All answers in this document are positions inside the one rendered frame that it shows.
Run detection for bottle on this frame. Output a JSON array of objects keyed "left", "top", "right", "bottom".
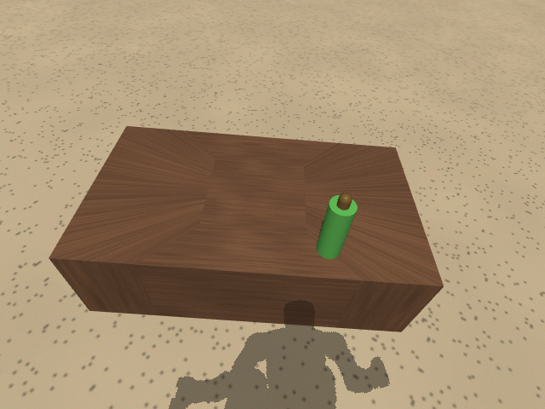
[{"left": 316, "top": 193, "right": 358, "bottom": 259}]

